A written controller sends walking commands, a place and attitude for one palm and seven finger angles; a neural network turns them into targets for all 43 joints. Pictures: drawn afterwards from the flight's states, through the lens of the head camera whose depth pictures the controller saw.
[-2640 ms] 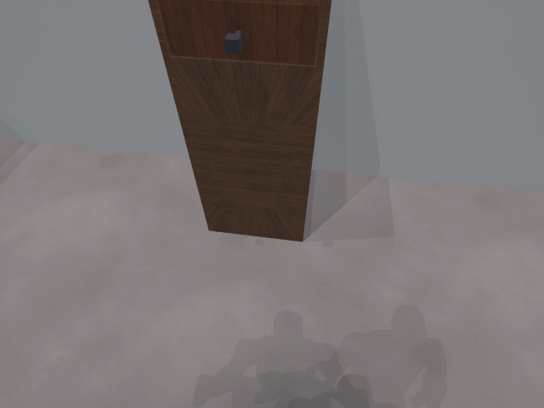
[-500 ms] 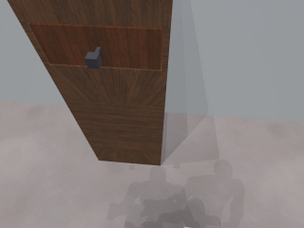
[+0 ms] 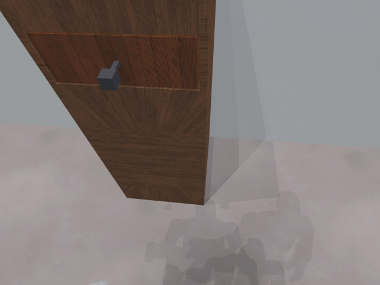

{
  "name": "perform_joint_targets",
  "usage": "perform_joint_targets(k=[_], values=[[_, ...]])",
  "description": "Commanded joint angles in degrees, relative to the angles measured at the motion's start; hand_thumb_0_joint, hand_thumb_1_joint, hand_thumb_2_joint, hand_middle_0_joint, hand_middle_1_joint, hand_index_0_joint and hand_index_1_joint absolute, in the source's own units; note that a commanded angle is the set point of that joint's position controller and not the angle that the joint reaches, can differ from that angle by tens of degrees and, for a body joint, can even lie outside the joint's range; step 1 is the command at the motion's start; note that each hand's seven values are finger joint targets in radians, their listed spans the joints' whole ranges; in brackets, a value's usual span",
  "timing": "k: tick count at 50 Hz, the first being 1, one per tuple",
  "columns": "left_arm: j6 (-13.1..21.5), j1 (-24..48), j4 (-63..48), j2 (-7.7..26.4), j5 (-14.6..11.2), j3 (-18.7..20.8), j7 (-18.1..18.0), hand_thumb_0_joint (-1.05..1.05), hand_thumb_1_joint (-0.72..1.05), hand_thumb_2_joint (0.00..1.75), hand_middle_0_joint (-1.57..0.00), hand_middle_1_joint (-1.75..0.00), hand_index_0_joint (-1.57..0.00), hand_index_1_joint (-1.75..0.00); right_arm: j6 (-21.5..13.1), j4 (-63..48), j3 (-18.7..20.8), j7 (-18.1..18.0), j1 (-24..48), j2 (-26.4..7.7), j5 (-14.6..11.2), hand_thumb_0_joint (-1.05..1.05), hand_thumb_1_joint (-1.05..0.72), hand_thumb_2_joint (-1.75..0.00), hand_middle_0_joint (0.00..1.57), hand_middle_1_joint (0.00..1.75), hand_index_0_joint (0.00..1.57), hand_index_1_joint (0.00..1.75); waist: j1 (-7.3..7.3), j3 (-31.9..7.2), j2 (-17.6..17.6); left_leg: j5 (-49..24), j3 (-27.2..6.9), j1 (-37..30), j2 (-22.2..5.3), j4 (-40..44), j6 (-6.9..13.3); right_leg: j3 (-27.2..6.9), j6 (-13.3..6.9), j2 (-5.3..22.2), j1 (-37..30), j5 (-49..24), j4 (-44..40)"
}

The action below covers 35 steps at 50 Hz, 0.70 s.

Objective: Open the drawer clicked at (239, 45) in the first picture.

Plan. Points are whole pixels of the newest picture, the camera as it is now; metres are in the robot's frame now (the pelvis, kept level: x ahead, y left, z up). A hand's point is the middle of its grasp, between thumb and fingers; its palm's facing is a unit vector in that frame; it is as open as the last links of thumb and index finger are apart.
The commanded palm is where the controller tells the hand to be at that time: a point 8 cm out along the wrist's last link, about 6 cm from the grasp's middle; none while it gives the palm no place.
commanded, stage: come to a stop and stand still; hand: left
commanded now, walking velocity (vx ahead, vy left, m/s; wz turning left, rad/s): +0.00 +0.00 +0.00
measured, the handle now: (111, 74) +0.53 +0.21 +0.14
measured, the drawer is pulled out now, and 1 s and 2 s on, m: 0.00 0.00 0.00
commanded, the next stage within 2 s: look again from close up in 0.68 s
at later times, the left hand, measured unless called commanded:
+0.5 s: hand out of the picture -0.01 +0.19 -0.17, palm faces +0.03 -0.99 -0.17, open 7.3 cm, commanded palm none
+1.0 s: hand out of the picture +0.02 +0.20 -0.16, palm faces -0.02 -0.97 -0.23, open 7.3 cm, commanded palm none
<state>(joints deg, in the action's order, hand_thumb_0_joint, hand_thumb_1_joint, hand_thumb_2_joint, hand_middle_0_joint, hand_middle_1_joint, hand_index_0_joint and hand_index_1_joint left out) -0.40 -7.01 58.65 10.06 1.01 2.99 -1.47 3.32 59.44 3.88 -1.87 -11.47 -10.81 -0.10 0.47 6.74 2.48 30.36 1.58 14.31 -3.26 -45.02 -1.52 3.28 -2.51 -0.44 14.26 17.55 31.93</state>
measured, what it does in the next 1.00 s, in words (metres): steps on the spot: left foot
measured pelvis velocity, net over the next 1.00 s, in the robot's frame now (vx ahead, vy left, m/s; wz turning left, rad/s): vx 0.00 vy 0.03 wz -0.03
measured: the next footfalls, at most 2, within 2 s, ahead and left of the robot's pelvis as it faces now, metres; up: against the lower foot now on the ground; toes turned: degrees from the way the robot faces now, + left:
left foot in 0.20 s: +0.01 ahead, +0.13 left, +0.00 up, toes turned +1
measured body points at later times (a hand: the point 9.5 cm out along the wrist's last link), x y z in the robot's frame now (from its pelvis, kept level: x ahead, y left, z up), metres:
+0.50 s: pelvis -0.01 +0.02 +0.01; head +0.02 +0.03 +0.46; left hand -0.01 +0.24 -0.15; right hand +0.00 -0.21 -0.14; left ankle -0.03 +0.13 -0.73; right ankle -0.01 -0.09 -0.73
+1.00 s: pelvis +0.00 +0.03 +0.00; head +0.00 +0.01 +0.45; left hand +0.03 +0.25 -0.14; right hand +0.00 -0.19 -0.16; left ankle -0.03 +0.13 -0.73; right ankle -0.01 -0.09 -0.73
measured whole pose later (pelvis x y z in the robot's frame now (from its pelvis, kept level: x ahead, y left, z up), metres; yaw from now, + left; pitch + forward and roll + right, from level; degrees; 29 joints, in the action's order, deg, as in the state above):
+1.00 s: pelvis +0.00 +0.03 +0.00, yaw -2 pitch -1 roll +0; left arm 1.1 -15.1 63.7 8.3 0.4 -0.9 -2.0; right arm -1.4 61.5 -0.3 -1.3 -17.8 -9.6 0.8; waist 0.6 0.4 2.9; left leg 18.6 3.8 8.8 -0.1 -28.3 1.3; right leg 0.6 0.0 0.5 12.3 15.9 29.1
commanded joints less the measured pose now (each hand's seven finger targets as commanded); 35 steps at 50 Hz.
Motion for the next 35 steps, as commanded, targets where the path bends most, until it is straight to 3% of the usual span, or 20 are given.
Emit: perform_joint_targets(k=[1, 4, 6, 8, 9, 10, 11, 12, 13, 14, 15, 19, 22, 28, 35], values=[[0.5, -2.0, -2.1, 8.4, 0.5, 1.3, -1.1, 0.00, 0.90, 0.90, -0.20, -0.30, -0.20, -0.30, 0.0, -1.8, 0.2, 0.2, -2.9, -2.4, 0.1, 0.00, -0.90, -0.90, 0.20, 0.30, 0.20, 0.30, 0.37, -4.5, -15.3, 0.5, -2.3, 3.8, 0.8, -8.8, 0.3, -11.9, -8.8, 15.0, -3.1, -37.3, -13.0], [0.7, -3.7, -1.9, 9.2, 0.5, 1.4, -0.9, 0.00, 0.90, 0.90, -0.20, -0.30, -0.20, -0.30, -0.7, -1.0, -0.3, 0.7, -3.3, -1.6, 0.0, 0.00, -0.90, -0.90, 0.20, 0.30, 0.20, 0.30, 0.36, -6.8, -10.3, -4.0, 0.3, 1.3, 1.7, 0.8, -0.1, -10.3, -7.8, 13.2, -5.4, -32.0, -13.0], [0.7, -4.7, -1.1, 9.4, 0.2, 1.5, -0.8, 0.00, 0.90, 0.90, -0.20, -0.30, -0.20, -0.30, -1.2, -0.4, -0.6, 0.6, -3.6, -1.6, 0.3, 0.00, -0.90, -0.90, 0.20, 0.30, 0.20, 0.30, 0.42, -7.1, -9.4, -8.6, 0.8, -1.3, 1.8, 9.7, -0.1, -10.5, -6.8, 12.2, -5.8, -27.4, -11.9], [0.7, -4.5, -0.2, 8.3, -0.2, 1.1, -0.7, 0.00, 0.90, 0.90, -0.20, -0.30, -0.20, -0.30, -1.9, 0.8, -0.8, 0.4, -5.6, -1.6, 0.3, 0.00, -0.90, -0.90, 0.20, 0.30, 0.20, 0.30, 1.74, -7.1, -7.4, -18.5, 0.2, -9.0, 1.4, 20.9, 0.3, -9.7, -3.6, 10.5, -1.2, -18.2, -10.6], [0.5, -4.9, -0.5, 7.0, -0.7, 0.8, -0.5, 0.00, 0.90, 0.90, -0.20, -0.30, -0.20, -0.30, -2.6, 0.9, -0.7, 0.2, -5.9, -3.8, 0.6, 0.00, -0.90, -0.90, 0.20, 0.30, 0.20, 0.30, 1.36, -7.4, -1.4, -22.3, -3.8, -11.0, -2.4, 23.8, 1.9, -8.3, -1.2, 7.8, 1.3, -12.5, -8.8], [0.3, -5.9, -0.6, 5.1, -1.0, 0.4, -0.4, 0.00, 0.90, 0.90, -0.20, -0.30, -0.20, -0.30, -3.1, 0.3, -0.7, -0.1, -4.3, -6.2, 1.2, 0.00, -0.90, -0.90, 0.20, 0.30, 0.20, 0.30, 0.02, -6.8, 4.8, -26.5, -10.3, -7.3, -8.7, 25.4, 4.7, -5.8, 1.0, 4.6, 0.3, -6.9, -8.0], [0.2, -6.1, 0.1, 4.5, -0.7, 0.1, -0.5, 0.00, 0.90, 0.90, -0.20, -0.30, -0.20, -0.30, -3.0, -0.2, -1.0, -0.2, -1.2, -7.1, 1.5, 0.00, -0.90, -0.90, 0.20, 0.30, 0.20, 0.30, -1.12, -5.2, 4.5, -23.7, -11.1, -1.4, -10.7, 26.7, 6.1, -4.1, 1.9, 3.9, -3.6, -3.5, -9.4], [0.3, -6.7, 0.6, 4.0, -0.3, -0.2, -0.3, 0.00, 0.90, 0.90, -0.20, -0.30, -0.20, -0.30, -2.8, -0.5, -1.3, -0.2, 0.6, -6.7, 1.5, 0.00, -0.90, -0.90, 0.20, 0.30, 0.20, 0.30, -1.61, -3.8, -0.4, -15.6, -8.6, 1.6, -8.6, 26.7, 5.0, -5.3, 1.8, 3.9, -5.3, -3.2, -12.4], [0.0, -5.4, 1.5, 4.9, -0.2, 0.0, -0.1, 0.00, 0.90, 0.90, -0.20, -0.30, -0.20, -0.30, -3.0, 0.0, -1.5, -0.2, 0.7, -5.4, 1.2, 0.00, -0.90, -0.90, 0.20, 0.30, 0.20, 0.30, -1.19, -1.8, 3.2, -16.0, -7.3, 1.7, -5.7, 27.1, 3.7, -6.3, 1.2, 4.7, -4.4, -5.3, -12.0], [0.0, -5.1, 1.9, 5.8, -0.4, -0.1, 0.1, 0.00, 0.90, 0.90, -0.20, -0.30, -0.20, -0.30, -3.1, 0.8, -1.9, -0.2, -0.3, -5.0, 1.2, 0.00, -0.90, -0.90, 0.20, 0.30, 0.20, 0.30, -0.82, -2.3, 5.9, -16.6, -6.8, 1.0, -5.2, 28.1, 3.1, -5.8, 0.9, 5.1, -4.9, -6.3, -11.5], [0.2, -5.5, 2.2, 5.5, -0.5, -0.2, 0.2, 0.00, 0.90, 0.90, -0.20, -0.30, -0.20, -0.30, -3.2, 1.1, -2.1, -0.2, -0.9, -4.8, 1.1, 0.00, -0.90, -0.90, 0.20, 0.30, 0.20, 0.30, -0.88, -2.6, 6.2, -17.5, -6.4, 0.6, -5.1, 28.2, 2.9, -5.6, 0.8, 4.9, -5.7, -7.5, -11.4], [0.8, -7.0, 4.1, 5.2, -0.5, -0.8, 0.2, 0.00, 0.90, 0.90, -0.20, -0.30, -0.20, -0.30, -3.6, 2.0, -2.2, -0.4, -3.0, -4.5, 0.9, 0.00, -0.90, -0.90, 0.20, 0.30, 0.20, 0.30, -0.48, -5.7, 0.2, -21.1, -5.1, -3.8, -4.4, 27.2, 2.7, -5.7, 0.8, 5.9, -6.2, -10.3, -12.8], [1.0, -7.3, 4.9, 4.9, -0.5, -1.1, 0.0, 0.00, 0.90, 0.90, -0.20, -0.30, -0.20, -0.30, -3.8, 2.7, -2.2, -0.6, -4.1, -4.4, 0.8, 0.00, -0.90, -0.90, 0.20, 0.30, 0.20, 0.30, -0.15, -6.3, -2.0, -23.3, -4.4, -5.6, -4.2, 26.7, 2.6, -5.8, 0.9, 6.4, -5.9, -11.8, -12.9], [1.0, -8.3, 5.8, 4.3, -0.5, -1.4, -0.2, 0.00, 0.90, 0.90, -0.20, -0.30, -0.20, -0.30, -3.8, 3.9, -2.7, -0.7, -5.4, -3.6, 0.8, 0.00, -0.90, -0.90, 0.20, 0.30, 0.20, 0.30, -0.31, -2.7, -1.8, -23.3, -3.8, -4.8, -4.1, 27.8, 2.5, -5.8, 0.9, 6.2, -4.8, -11.0, -13.4], [1.2, -8.6, 5.9, 4.4, -0.7, -1.4, -0.5, 0.00, 0.90, 0.90, -0.20, -0.30, -0.20, -0.30, -4.1, 5.1, -2.8, -0.7, -6.9, -3.0, 0.8, 0.00, -0.90, -0.90, 0.20, 0.30, 0.20, 0.30, -0.31, -4.1, -2.4, -26.4, -3.6, -5.7, -3.8, 27.3, 2.5, -5.9, 0.8, 6.6, -6.0, -14.3, -12.5]])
